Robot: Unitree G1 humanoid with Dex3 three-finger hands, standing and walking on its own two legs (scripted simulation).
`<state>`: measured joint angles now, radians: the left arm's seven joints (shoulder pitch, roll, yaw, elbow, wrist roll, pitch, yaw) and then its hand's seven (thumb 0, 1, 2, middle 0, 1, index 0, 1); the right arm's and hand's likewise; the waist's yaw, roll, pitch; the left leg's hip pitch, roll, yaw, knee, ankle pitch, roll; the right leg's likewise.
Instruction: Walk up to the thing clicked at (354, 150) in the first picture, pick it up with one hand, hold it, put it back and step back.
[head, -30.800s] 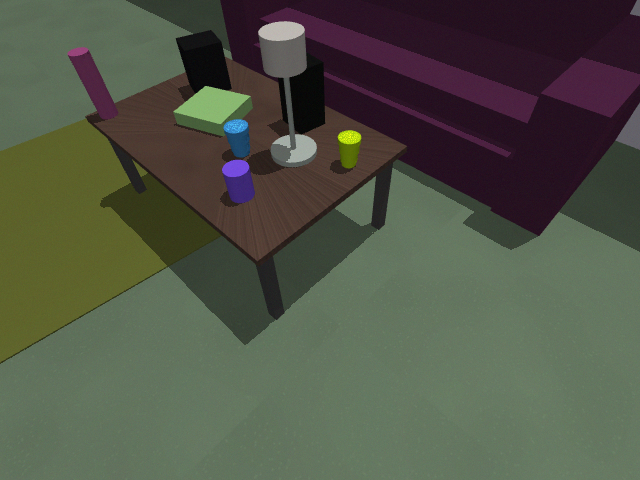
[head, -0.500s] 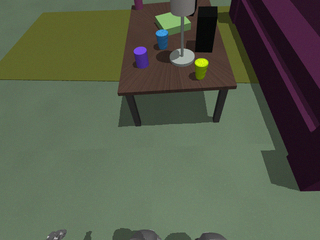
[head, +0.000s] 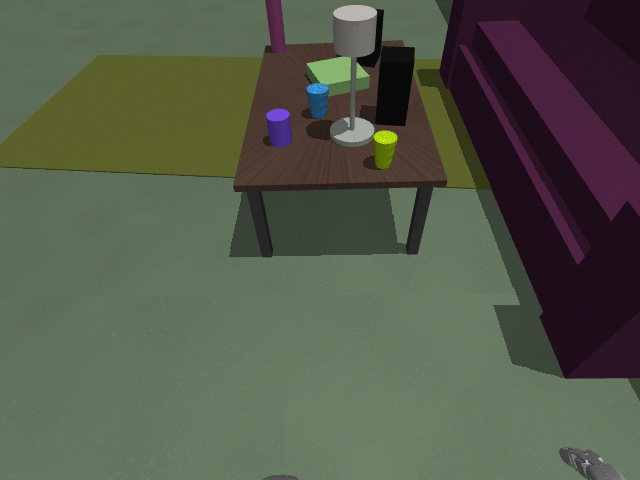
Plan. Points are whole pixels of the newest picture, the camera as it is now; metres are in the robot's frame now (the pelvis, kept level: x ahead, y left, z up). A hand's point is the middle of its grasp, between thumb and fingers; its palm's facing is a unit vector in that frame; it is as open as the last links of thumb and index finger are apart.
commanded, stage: step back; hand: right
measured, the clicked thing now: (384, 151) +1.10 -0.15 -0.30
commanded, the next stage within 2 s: stand in 0.78 s
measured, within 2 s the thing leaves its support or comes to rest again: neither
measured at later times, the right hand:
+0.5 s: hand out of the picture +0.10 -0.24 -0.14, palm faces -0.04 +0.94 -0.33, open 7.4 cm
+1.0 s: hand out of the picture +0.15 -0.24 -0.13, palm faces -0.04 +0.94 -0.34, open 7.4 cm
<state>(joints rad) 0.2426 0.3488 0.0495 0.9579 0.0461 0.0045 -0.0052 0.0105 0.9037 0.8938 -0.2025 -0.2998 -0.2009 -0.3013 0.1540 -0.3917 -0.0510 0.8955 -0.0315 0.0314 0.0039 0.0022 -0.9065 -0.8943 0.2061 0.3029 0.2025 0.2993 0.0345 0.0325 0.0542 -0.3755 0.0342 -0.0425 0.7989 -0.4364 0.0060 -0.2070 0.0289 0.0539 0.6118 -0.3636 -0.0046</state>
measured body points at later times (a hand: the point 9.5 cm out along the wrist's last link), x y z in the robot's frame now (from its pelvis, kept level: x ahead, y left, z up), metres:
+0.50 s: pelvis +0.02 +0.01 +0.01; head +0.03 +0.01 +0.46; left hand +0.10 +0.32 -0.11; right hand +0.10 -0.29 -0.12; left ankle +0.02 +0.13 -0.72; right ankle -0.01 -0.14 -0.72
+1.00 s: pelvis +0.02 +0.00 +0.02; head +0.04 +0.00 +0.47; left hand +0.09 +0.31 -0.11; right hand +0.15 -0.29 -0.11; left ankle +0.02 +0.13 -0.72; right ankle -0.01 -0.14 -0.72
